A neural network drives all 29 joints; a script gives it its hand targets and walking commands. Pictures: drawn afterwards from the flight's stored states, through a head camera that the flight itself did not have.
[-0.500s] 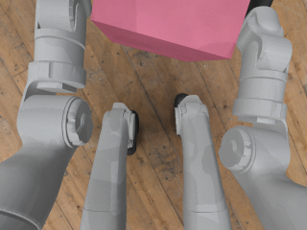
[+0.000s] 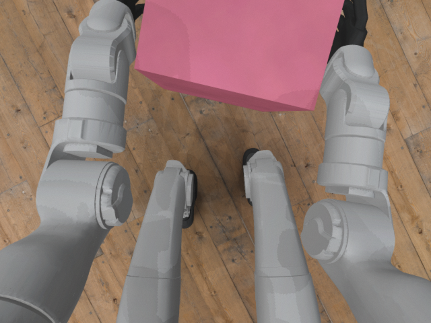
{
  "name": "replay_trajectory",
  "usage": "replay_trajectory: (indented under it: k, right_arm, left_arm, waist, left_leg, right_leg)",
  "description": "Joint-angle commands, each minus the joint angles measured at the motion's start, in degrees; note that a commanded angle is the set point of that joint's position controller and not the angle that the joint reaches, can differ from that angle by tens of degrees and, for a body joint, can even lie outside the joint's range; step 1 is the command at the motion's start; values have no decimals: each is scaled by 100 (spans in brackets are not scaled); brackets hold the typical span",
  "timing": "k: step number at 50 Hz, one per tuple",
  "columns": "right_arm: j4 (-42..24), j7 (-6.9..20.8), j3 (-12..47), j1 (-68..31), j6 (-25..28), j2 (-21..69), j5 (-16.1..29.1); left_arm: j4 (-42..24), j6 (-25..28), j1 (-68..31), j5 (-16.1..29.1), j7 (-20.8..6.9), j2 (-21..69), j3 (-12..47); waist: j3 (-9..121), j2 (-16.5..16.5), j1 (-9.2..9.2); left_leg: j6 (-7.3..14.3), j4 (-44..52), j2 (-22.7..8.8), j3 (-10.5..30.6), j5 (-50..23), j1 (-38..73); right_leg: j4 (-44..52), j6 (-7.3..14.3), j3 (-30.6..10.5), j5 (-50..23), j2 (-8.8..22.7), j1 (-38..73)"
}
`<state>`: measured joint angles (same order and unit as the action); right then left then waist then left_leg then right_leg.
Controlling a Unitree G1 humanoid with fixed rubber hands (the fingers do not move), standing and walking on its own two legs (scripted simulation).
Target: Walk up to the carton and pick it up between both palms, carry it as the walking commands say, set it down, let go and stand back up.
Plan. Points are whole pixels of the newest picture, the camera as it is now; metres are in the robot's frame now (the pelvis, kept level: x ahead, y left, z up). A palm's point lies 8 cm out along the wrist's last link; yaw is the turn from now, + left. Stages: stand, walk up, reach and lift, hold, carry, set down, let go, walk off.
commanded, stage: reach and lift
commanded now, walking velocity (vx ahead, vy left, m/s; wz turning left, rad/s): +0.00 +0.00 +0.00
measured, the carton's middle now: (231, 38) +0.52 -0.04 -0.13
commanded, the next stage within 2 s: none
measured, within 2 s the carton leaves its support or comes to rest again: neither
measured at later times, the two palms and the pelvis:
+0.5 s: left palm out of the picture +0.52 +0.11 +0.02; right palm (369, 47) +0.45 -0.19 +0.00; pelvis +0.02 +0.01 +0.07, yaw +0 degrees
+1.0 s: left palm out of the picture +0.50 +0.11 +0.14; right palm out of the picture +0.43 -0.20 +0.12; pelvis +0.09 -0.01 +0.13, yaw +0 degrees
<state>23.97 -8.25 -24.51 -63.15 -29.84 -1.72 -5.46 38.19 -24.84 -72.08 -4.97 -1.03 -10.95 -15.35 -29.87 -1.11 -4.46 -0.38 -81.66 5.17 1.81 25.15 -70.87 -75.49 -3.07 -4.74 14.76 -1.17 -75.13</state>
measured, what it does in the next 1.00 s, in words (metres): rises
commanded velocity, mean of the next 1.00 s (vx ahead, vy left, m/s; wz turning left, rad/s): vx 0.00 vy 0.00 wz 0.00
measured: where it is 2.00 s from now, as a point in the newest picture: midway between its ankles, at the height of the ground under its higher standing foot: (220, 198)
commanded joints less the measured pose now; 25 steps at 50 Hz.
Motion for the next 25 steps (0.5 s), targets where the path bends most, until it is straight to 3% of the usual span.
replay_trajectory:
  k: [1,2,3,4,5,6,7,8,9,10,11,12,13,15,16,17,18,19,20,21,22,23,24,25]
  right_arm:
    - [-451,1724,4160,-4921,260,6180,1169]
    - [-1325,1753,4676,-5211,305,6407,1528]
    - [-612,1757,4290,-4965,230,6084,1202]
    - [-1296,1752,4749,-5209,277,6469,1472]
    - [-696,1751,4385,-5011,281,6132,1291]
    - [-616,1793,4313,-4593,234,6430,1135]
    - [-1137,1772,4489,-4845,298,6258,1209]
    - [-1126,1789,4647,-5246,352,6190,1296]
    - [-835,1809,4077,-4536,359,5781,969]
    - [-1972,1790,4977,-5049,383,6039,1466]
    - [-808,1836,4389,-4481,307,6019,1183]
    - [-710,1864,4117,-4113,313,6073,988]
    - [-585,1899,4204,-4241,289,6200,1056]
    - [-690,1920,4213,-4430,328,6251,920]
    - [-339,1980,4024,-4062,349,6445,814]
    - [-519,2016,4120,-4048,404,6399,889]
    - [-714,2009,4294,-4021,431,6326,914]
    - [-1075,1956,4411,-3859,394,6411,962]
    - [-694,1972,4330,-3663,387,6425,923]
    - [-842,1979,4278,-3664,418,6284,913]
    - [-1098,2010,4397,-3810,422,6290,875]
    - [-770,2059,4465,-3674,389,6429,961]
    - [-1038,2071,4287,-3490,427,6192,884]
    - [-1258,2089,4465,-3973,465,6096,961]
  left_arm:
    - [-238,171,-3580,956,-1579,6298,2771]
    - [-920,188,-3649,1181,-1576,6727,3152]
    - [-428,179,-3641,1117,-1641,6434,2856]
    - [-672,200,-3697,1223,-1637,6642,3036]
    - [-485,227,-3440,1029,-1611,6499,2938]
    - [-570,213,-3487,1068,-1636,6634,2970]
    - [-978,236,-3545,1279,-1604,6804,3213]
    - [-462,222,-3196,1139,-1603,6663,2992]
    - [-392,171,-3089,1137,-1607,7030,3178]
    - [-882,176,-2807,1290,-1567,7018,3332]
    - [-819,196,-2955,1123,-1536,6690,3117]
    - [-777,193,-2988,1092,-1586,6912,3176]
    - [-914,241,-3343,997,-1552,6675,3086]
    - [-274,245,-2823,851,-1678,6778,2816]
    - [-365,295,-3062,798,-1675,6819,2890]
    - [-788,339,-3120,912,-1658,6868,3185]
    - [-599,320,-2771,974,-1663,7041,3255]
    - [-1546,401,-3313,1242,-1638,7055,3642]
    - [-1115,363,-3059,1099,-1636,6931,3401]
    - [-1327,396,-2976,1131,-1613,7100,3511]
    - [-1201,373,-2726,1077,-1594,7175,3355]
    - [-843,312,-2345,878,-1596,7023,3203]
    - [-809,268,-2034,796,-1599,7136,3224]
    - [-803,300,-2210,805,-1597,7070,3158]
  waist:
    - [12214,69,82]
    - [13707,-20,179]
    - [12588,93,-148]
    - [13369,161,103]
    - [12605,-18,25]
    - [12806,231,-75]
    - [13290,113,-169]
    - [12660,164,28]
    - [12805,-200,-418]
    - [13836,-3,56]
    - [12693,17,-87]
    - [12605,-181,-276]
    - [12357,-121,-104]
    - [11845,16,-144]
    - [11471,-25,-186]
    - [11939,-187,-193]
    - [11855,-186,-215]
    - [12750,-228,-361]
    - [12185,-185,-374]
    - [12320,-327,-358]
    - [12629,-118,-277]
    - [11952,-167,-14]
    - [11980,-294,-176]
    - [12027,-196,-62]
  left_leg:
    - [121,1676,454,-93,371,1466]
    - [142,1669,570,-156,-232,2238]
    - [135,1687,514,-94,178,1478]
    - [152,1780,533,-118,-149,1969]
    - [122,1829,508,-110,86,1622]
    - [149,1952,495,-60,-92,2131]
    - [86,1953,526,-2,-402,2478]
    - [138,1999,392,85,-382,2325]
    - [-48,2170,394,115,-375,2490]
    - [50,2151,470,69,-1050,3285]
    - [15,2209,393,165,-845,2659]
    - [-24,2269,395,152,-532,2736]
    - [30,2456,372,147,-96,2637]
    - [150,2467,403,94,115,2255]
    - [149,2666,366,103,135,2189]
    - [83,2695,372,149,-233,2706]
    - [-1,2706,369,83,-615,2771]
    - [-24,2646,465,58,-905,2984]
    - [32,2674,366,190,-793,2966]
    - [-38,2770,395,157,-801,3201]
    - [-13,2890,312,301,-768,3574]
    - [32,2934,333,209,-739,3329]
    - [29,3126,301,353,-1062,3698]
    - [51,3108,306,347,-892,3567]
  right_leg:
    - [792,68,620,435,-613,4692]
    - [950,98,437,-137,-613,5871]
    - [968,68,479,198,-547,5325]
    - [984,63,468,-129,-593,6006]
    - [913,41,596,63,-590,5245]
    - [1088,66,646,-202,-661,5554]
    - [1093,134,642,-457,-659,5809]
    - [984,132,657,-337,-605,5300]
    - [1096,234,775,-573,-639,5365]
    - [1195,182,623,-1011,-634,6264]
    - [1133,165,719,-779,-631,5536]
    - [1335,248,621,-586,-631,5458]
    - [1345,219,697,-137,-644,5452]
    - [1595,184,551,56,-582,5440]
    - [1643,235,679,1,-653,5416]
    - [1635,234,696,-379,-646,5527]
    - [1641,232,661,-771,-648,5843]
    - [1680,259,662,-1187,-722,6507]
    - [1635,222,623,-929,-652,6014]
    - [1643,248,668,-975,-665,6072]
    - [1769,283,625,-815,-646,6207]
    - [1859,284,607,-699,-602,6029]
    - [1942,303,692,-1087,-648,6071]
    - [2008,291,616,-827,-610,6119]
